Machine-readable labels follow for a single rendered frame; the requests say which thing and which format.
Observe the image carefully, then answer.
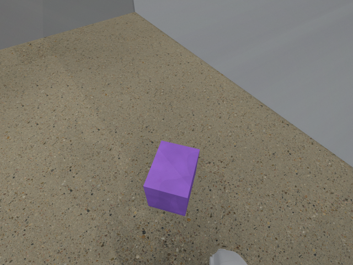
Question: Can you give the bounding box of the carton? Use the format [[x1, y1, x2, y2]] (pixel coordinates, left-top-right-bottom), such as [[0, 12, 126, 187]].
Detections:
[[143, 141, 200, 216]]

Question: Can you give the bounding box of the right robot thigh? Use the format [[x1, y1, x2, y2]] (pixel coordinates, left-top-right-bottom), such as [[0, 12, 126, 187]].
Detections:
[[210, 250, 247, 265]]

